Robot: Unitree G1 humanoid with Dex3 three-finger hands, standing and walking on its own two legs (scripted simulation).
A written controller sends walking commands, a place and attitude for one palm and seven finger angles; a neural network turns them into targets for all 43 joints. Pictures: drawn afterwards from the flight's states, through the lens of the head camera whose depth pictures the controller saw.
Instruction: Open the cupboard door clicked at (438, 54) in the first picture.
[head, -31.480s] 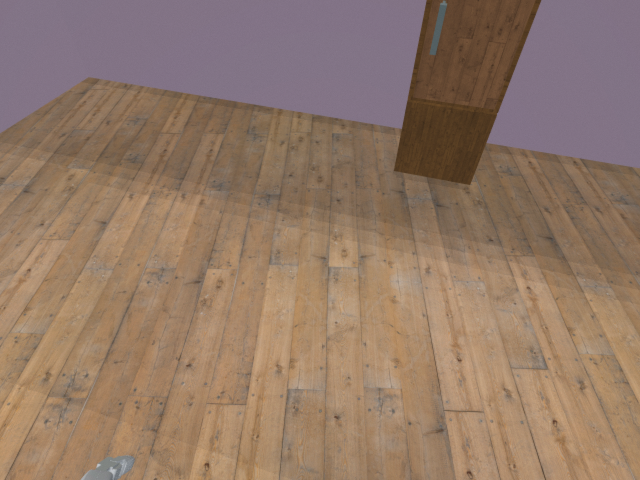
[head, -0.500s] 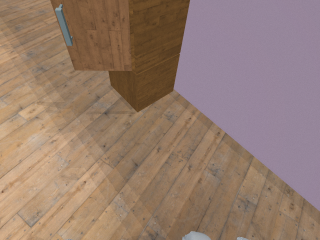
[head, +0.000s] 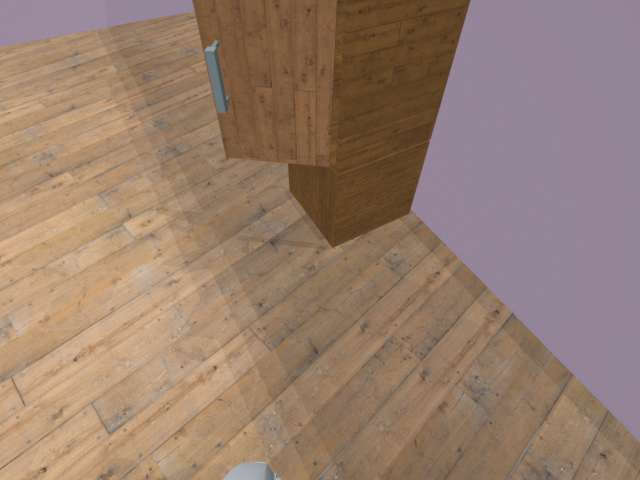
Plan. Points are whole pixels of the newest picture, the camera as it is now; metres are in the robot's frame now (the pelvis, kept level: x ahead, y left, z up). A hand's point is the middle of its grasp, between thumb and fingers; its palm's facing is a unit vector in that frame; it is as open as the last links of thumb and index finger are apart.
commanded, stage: take the last steps up to it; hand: left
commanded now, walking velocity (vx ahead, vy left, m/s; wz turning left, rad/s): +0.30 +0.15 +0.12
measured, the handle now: (219, 77) +1.04 +0.36 -0.06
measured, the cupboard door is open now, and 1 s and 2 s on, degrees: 53 53 53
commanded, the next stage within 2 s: come to a stop and stand still in 1.22 s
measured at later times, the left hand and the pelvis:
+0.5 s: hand (158, 406) +0.23 +0.28 -0.16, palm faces +0.03 -0.99 -0.17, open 7.4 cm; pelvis +0.14 +0.09 +0.00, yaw +1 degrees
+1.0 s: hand (170, 356) +0.32 +0.29 -0.18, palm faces +0.08 -0.98 -0.18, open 7.2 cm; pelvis +0.33 +0.10 -0.01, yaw +0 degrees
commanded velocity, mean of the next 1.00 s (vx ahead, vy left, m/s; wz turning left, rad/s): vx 0.30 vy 0.07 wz -0.02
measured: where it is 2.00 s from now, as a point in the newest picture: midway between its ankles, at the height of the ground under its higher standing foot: (292, 399)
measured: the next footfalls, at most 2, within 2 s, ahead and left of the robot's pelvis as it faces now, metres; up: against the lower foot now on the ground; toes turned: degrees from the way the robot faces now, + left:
left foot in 0.14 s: +0.12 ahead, +0.16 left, +0.00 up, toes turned +8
right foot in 0.66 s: +0.31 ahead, -0.03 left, +0.00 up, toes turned -7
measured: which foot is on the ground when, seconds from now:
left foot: up 0.00-0.12, down 0.14-0.68, up 0.70-1.00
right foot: down 0.00-0.14, up 0.16-0.64, down 0.66-1.00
